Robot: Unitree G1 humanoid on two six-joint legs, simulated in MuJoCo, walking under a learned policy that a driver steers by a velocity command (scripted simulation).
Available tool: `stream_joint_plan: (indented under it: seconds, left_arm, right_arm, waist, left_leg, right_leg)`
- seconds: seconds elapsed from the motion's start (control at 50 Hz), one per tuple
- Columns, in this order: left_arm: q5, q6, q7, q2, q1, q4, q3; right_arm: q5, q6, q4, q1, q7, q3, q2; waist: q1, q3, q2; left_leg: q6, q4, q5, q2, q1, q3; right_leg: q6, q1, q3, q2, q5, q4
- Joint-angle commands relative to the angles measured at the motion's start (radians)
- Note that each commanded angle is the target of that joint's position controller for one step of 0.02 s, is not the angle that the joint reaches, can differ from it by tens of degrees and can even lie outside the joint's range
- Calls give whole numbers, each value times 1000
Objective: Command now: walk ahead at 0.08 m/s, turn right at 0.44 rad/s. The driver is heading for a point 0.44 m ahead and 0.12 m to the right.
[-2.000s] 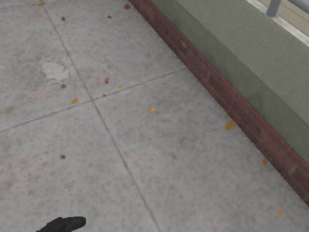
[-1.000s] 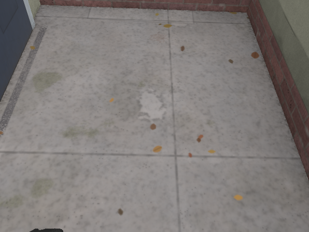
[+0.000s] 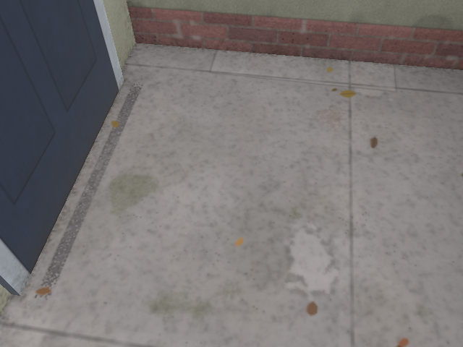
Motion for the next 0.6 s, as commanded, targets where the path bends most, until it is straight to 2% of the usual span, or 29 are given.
stream_joint_plan:
  seconds: [0.02, 0.04, 0.06, 0.08, 0.1, 0.12, 0.14, 0.16, 0.2, 0.26, 0.34, 0.4, 0.44, 0.46, 0.48, 0.5, 0.52, 0.54, 0.56, 0.58, 0.6]
  left_arm:
    - [4, -13, -1, 160, 114, -57, 63]
    - [10, -13, 23, 269, 184, -64, 94]
    - [28, -13, 28, 327, 190, -85, 97]
    - [21, -12, 22, 255, 182, -106, 79]
    - [11, -12, 23, 220, 116, -123, 70]
    - [-7, -4, 30, 190, 71, -129, 64]
    - [-17, 8, 39, 169, 35, -139, 56]
    - [-9, 17, 47, 169, 14, -148, 55]
    - [6, 26, 58, 179, 7, -163, 61]
    - [0, 32, 77, 200, 26, -171, 72]
    - [1, 47, 81, 203, 14, -192, 77]
    - [-2, 57, 75, 200, 16, -203, 78]
    - [-12, 65, 75, 196, -3, -213, 76]
    - [-20, 69, 77, 187, -4, -216, 74]
    - [-18, 70, 78, 149, 17, -223, 63]
    - [-23, 61, 73, 119, 29, -256, 58]
    - [-3, 44, 68, 198, 26, -248, 82]
    - [-9, 44, 63, 236, 48, -220, 99]
    - [-13, 55, 64, 222, 77, -191, 100]
    - [-9, 67, 67, 198, 92, -179, 95]
    - [-12, 74, 64, 168, 91, -179, 86]
  right_arm:
    - [13, 8, -47, 6, -16, -43, -146]
    - [-21, 2, -73, 16, -15, -31, -120]
    - [-46, -3, -103, 72, -5, -8, -58]
    - [-23, -2, -85, 34, 9, -14, -106]
    - [1, 4, -98, -17, 11, -20, -123]
    - [-6, 13, -90, -37, 1, -23, -120]
    - [-19, 24, -94, -59, -11, -29, -132]
    - [-19, 33, -100, -53, -14, -31, -128]
    - [-16, 36, -95, -30, -15, -26, -100]
    - [-15, 29, -91, -42, -19, -16, -79]
    - [-8, 21, -94, -61, -9, -18, -86]
    - [-1, 6, -95, -53, 3, -24, -96]
    - [2, -5, -82, -7, 15, -29, -97]
    - [-1, -8, -70, 29, 18, -36, -108]
    - [-17, -7, -69, 61, 15, -54, -169]
    - [-45, 6, -68, 34, 11, -74, -265]
    - [-68, 2, -99, -3, 12, -66, -218]
    - [-59, 0, -124, -57, 4, -50, -165]
    - [-41, 2, -132, -101, -1, -41, -134]
    - [-23, 4, -137, -111, -5, -34, -115]
    - [-17, 7, -136, -103, -10, -29, -112]
  waist:
    - [62, -128, 50]
    - [73, -196, -135]
    - [24, -307, -280]
    - [77, -396, -143]
    - [63, -302, -95]
    - [45, -230, -16]
    - [32, -178, -14]
    - [8, -160, -49]
    - [-3, -159, -91]
    - [14, -184, -91]
    - [31, -170, -124]
    - [39, -158, -146]
    - [10, -151, -149]
    - [-9, -147, -137]
    - [-3, -155, -39]
    - [51, -105, 289]
    - [27, -99, 303]
    - [45, -96, 207]
    - [64, -80, 160]
    - [57, -70, 151]
    - [48, -59, 151]
  left_leg:
    - [68, 240, 683, 206, 23, -49]
    - [-16, 518, 390, 105, -165, -3]
    - [-78, 827, -382, -72, -471, -107]
    - [-65, 913, -369, -34, -503, -280]
    - [-53, 913, -290, -6, -552, -278]
    - [-54, 854, -219, 22, -563, -271]
    - [-60, 789, -166, 38, -541, -270]
    - [-64, 753, -125, 34, -480, -262]
    - [-76, 665, -86, 10, -438, -248]
    - [-94, 526, -45, -1, -412, -261]
    - [-94, 391, -19, -14, -349, -271]
    - [-77, 277, -33, -26, -301, -271]
    - [-52, 112, 32, -34, -211, -251]
    - [-33, -1, 106, -17, -124, -248]
    - [20, -64, 122, 136, -15, -363]
    - [162, -116, 277, 339, 16, -606]
    - [262, -137, 358, 442, -47, -712]
    - [239, -114, 378, 396, -68, -614]
    - [186, -91, 377, 324, -75, -504]
    - [161, -79, 380, 285, -55, -440]
    - [161, -76, 418, 268, -51, -391]
  right_leg:
    - [-71, 218, -17, 52, 178, -170]
    - [-155, 418, 235, -113, 675, -169]
    - [-393, 651, 596, -333, 886, -176]
    - [-397, 652, 587, -312, 683, -218]
    - [-348, 572, 488, -267, 524, -234]
    - [-291, 487, 431, -219, 362, -257]
    - [-260, 394, 399, -187, 251, -284]
    - [-244, 312, 376, -152, 190, -305]
    - [-234, 273, 354, -117, 175, -317]
    - [-226, 288, 369, -104, 113, -306]
    - [-209, 256, 433, -88, -66, -313]
    - [-200, 274, 498, -86, -75, -296]
    - [-177, 262, 513, -63, -48, -261]
    - [-147, 223, 496, -31, -69, -230]
    - [-95, 117, 429, 30, -202, -111]
    - [-31, -97, 197, 203, -420, 98]
    - [16, -136, 173, 160, -487, 359]
    - [30, -117, 185, 132, -421, 482]
    - [47, -111, 164, 124, -363, 535]
    - [65, -133, 153, 118, -311, 590]
    - [79, -141, 138, 111, -285, 624]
